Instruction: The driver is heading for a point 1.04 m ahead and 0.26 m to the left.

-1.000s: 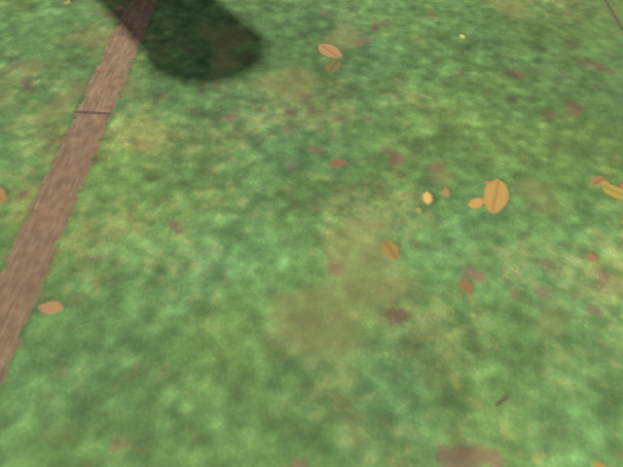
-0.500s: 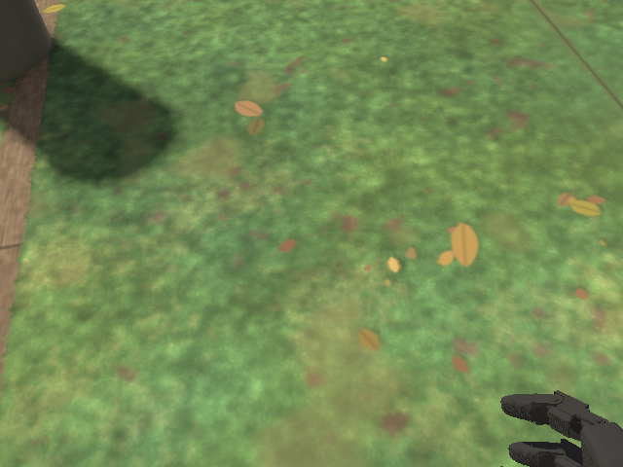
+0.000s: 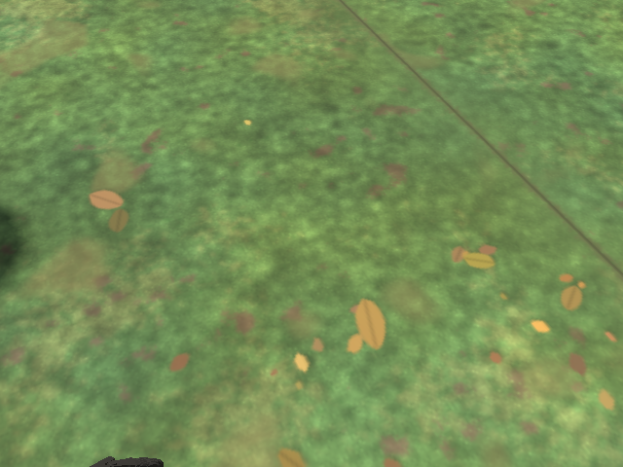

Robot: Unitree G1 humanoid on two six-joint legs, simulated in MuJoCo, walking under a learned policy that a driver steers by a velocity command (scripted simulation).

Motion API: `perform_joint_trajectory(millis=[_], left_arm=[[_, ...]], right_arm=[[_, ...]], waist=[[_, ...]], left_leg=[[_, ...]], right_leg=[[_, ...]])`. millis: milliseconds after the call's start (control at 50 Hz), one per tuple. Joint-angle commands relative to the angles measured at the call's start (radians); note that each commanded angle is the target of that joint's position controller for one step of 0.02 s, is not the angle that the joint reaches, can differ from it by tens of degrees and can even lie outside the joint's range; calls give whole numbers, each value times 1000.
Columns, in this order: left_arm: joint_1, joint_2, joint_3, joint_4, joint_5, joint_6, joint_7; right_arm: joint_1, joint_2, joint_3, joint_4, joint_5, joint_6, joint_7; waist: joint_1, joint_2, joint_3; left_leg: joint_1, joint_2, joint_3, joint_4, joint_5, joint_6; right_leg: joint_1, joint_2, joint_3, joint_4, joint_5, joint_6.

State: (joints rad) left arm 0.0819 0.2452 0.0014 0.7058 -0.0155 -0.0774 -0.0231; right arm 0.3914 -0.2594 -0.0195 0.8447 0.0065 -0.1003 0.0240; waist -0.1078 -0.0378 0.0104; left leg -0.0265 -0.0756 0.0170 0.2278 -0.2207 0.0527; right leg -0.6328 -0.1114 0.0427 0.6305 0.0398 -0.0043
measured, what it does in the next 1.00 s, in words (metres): walks ahead: right foot, then left foot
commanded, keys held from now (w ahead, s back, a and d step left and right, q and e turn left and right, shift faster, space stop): w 1.00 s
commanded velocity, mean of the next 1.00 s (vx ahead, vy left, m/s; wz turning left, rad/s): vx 0.50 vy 0.00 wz -0.02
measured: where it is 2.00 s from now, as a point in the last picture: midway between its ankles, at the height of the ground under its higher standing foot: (267, 324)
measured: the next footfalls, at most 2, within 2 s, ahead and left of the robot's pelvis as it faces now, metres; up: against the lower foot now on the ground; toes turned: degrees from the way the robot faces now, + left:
right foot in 0.12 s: +0.23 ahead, -0.15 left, +0.00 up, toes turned -1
left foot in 0.64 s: +0.49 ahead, +0.12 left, +0.00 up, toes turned +3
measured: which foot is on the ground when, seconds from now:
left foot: down 0.00-0.14, up 0.16-0.62, down 0.64-1.00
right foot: up 0.00-0.10, down 0.12-0.66, up 0.68-1.00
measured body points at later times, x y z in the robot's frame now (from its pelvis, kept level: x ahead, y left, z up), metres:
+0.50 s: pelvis +0.25 -0.04 +0.00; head +0.26 -0.05 +0.45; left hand +0.26 +0.24 -0.12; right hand +0.43 -0.28 -0.10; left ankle +0.43 +0.13 -0.69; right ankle +0.19 -0.15 -0.74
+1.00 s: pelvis +0.49 +0.02 +0.00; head +0.51 +0.02 +0.45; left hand +0.66 +0.28 -0.10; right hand +0.53 -0.25 -0.13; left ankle +0.45 +0.12 -0.74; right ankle +0.66 -0.15 -0.69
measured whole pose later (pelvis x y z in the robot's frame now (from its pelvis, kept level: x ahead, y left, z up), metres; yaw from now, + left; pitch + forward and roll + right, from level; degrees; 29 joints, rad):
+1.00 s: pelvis +0.49 +0.02 +0.00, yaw +1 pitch +2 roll +2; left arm 0.13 0.27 0.05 0.80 -0.01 -0.07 0.00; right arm 0.35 -0.25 -0.05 0.88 0.00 -0.08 0.01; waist -0.06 -0.04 -0.01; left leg -0.09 -0.05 0.04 0.24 -0.18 0.05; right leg -0.68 -0.12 0.04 0.74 -0.01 0.00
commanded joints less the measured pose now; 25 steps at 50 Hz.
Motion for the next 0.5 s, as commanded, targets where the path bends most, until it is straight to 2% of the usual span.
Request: perform_joint_trajectory(millis=[20,60,80,100,120,140,160,180,200,220,240,280,320,400,440,500], left_arm=[[-147,76,24,-114,-9,-25,-16],[-108,104,36,-111,-4,-28,-18],[-41,128,48,-95,1,-31,-14],[87,169,71,-57,4,-33,-5],[271,233,91,-19,23,-30,5],[359,333,118,-5,33,-16,12],[387,248,97,2,22,-8,7],[329,198,79,-1,14,-7,5],[259,169,70,-11,7,-3,1],[191,142,61,-17,6,-2,-4],[147,123,54,-20,13,-7,-9],[120,132,60,-11,16,-18,-13],[148,156,70,13,23,-29,-7],[218,174,79,51,19,-22,15],[249,189,83,67,13,-16,22],[298,209,90,98,4,-4,26]], right_arm=[[35,-175,-44,-25,7,9,-8],[19,-188,-49,-16,8,24,-15],[-3,-205,-54,-18,12,29,-17],[-11,-188,-47,-20,10,34,-19],[-30,-145,-28,-48,-4,29,-20],[47,-49,3,-78,-9,3,-19],[33,-89,-2,-68,3,-19,-15],[-43,-153,-23,-81,26,-27,-8],[-92,-147,-23,-94,25,-24,-7],[-107,-133,-25,-96,13,-13,-8],[-86,-123,-30,-91,4,1,-11],[-55,-96,-28,-82,-3,29,-14],[-89,-90,-28,-96,-8,35,-23],[-223,-72,-25,-127,-11,26,-21],[-300,-67,-22,-141,-6,18,-16],[-379,-62,-19,-166,5,10,-2]], waist=[[2,114,44],[40,129,26],[79,140,-13],[145,117,-99],[216,52,-243],[201,-201,-336],[222,-229,-361],[211,-140,-215],[180,-67,-136],[142,-29,-62],[102,-51,-34],[66,-73,-22],[66,-48,-12],[112,-18,5],[144,-13,27],[177,-18,44]], left_leg=[[54,315,-172,-34,255,152],[95,329,-173,20,378,129],[96,316,-158,92,510,116],[66,267,-116,238,604,92],[-112,219,-69,496,469,60],[-555,54,17,861,41,-20],[-731,46,-95,1023,-349,-18],[-814,104,-111,1094,-287,-9],[-800,150,-83,1073,-190,-7],[-764,179,-70,1015,-117,-20],[-698,208,-77,968,-70,-31],[-621,216,-70,930,-22,-55],[-657,227,-75,872,54,-71],[-690,224,-71,633,245,-77],[-671,206,-54,511,299,-73],[-656,188,-49,396,300,-64]], right_leg=[[-6,30,-15,-94,-35,-21],[74,53,-22,-144,-106,-42],[174,76,-38,-175,-119,-61],[358,90,-49,-213,-95,-92],[651,-39,73,-154,-64,-155],[1003,-259,454,-182,-150,-296],[1016,-296,664,-301,-300,-330],[889,-264,548,-321,-370,-283],[748,-215,419,-345,-349,-250],[610,-168,336,-392,-310,-241],[506,-133,275,-429,-263,-230],[392,-104,196,-481,-193,-241],[383,-103,148,-499,-119,-255],[440,-90,78,-504,-47,-231],[466,-87,59,-507,-64,-215],[541,-115,58,-481,-91,-206]])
